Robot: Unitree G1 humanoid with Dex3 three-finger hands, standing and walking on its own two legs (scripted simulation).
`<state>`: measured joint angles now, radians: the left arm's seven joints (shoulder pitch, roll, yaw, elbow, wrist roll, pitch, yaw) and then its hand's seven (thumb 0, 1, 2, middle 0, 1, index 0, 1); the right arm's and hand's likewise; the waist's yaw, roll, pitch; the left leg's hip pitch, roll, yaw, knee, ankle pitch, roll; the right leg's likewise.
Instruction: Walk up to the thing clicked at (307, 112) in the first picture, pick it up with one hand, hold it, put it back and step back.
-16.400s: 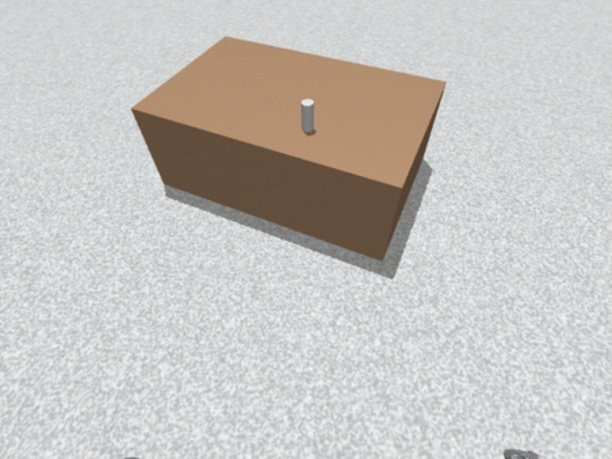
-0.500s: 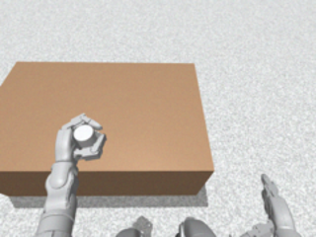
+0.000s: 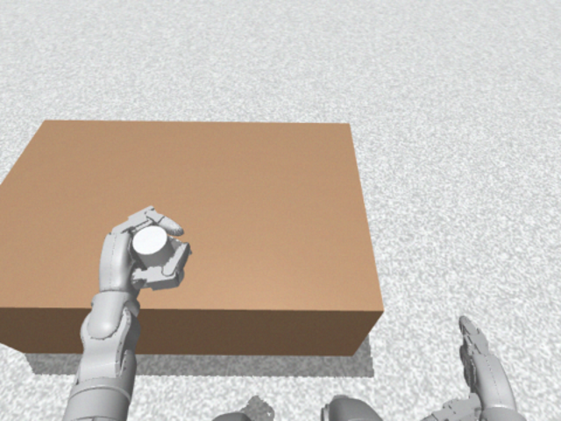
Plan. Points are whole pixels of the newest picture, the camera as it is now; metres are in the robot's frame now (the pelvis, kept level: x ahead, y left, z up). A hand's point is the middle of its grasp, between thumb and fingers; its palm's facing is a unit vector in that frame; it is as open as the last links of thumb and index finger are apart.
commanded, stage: hold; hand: left
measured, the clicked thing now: (160, 259) +0.33 +0.19 +0.04
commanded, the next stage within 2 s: none
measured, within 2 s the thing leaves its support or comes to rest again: neither
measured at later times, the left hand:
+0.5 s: hand (171, 255) +0.32 +0.17 +0.05, palm faces +0.02 -1.00 +0.01, open 5.7 cm
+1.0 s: hand (169, 251) +0.33 +0.17 +0.05, palm faces +0.03 -1.00 +0.00, open 5.7 cm
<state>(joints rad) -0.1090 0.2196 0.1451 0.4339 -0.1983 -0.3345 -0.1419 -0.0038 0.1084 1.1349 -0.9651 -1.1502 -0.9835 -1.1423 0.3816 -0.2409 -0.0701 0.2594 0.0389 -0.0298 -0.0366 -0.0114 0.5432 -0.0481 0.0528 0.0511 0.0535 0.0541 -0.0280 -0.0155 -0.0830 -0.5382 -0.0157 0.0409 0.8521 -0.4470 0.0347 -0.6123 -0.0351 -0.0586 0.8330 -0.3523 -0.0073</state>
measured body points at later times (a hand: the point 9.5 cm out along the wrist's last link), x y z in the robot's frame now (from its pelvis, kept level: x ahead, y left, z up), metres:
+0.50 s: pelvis -0.01 +0.00 +0.00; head +0.03 +0.01 +0.45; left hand +0.32 +0.22 +0.05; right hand +0.15 -0.26 -0.04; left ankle -0.01 +0.10 -0.70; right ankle +0.04 -0.12 -0.70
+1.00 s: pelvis +0.00 +0.00 +0.00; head +0.03 +0.01 +0.45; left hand +0.32 +0.22 +0.05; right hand +0.15 -0.26 -0.04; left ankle -0.01 +0.10 -0.70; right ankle +0.04 -0.12 -0.70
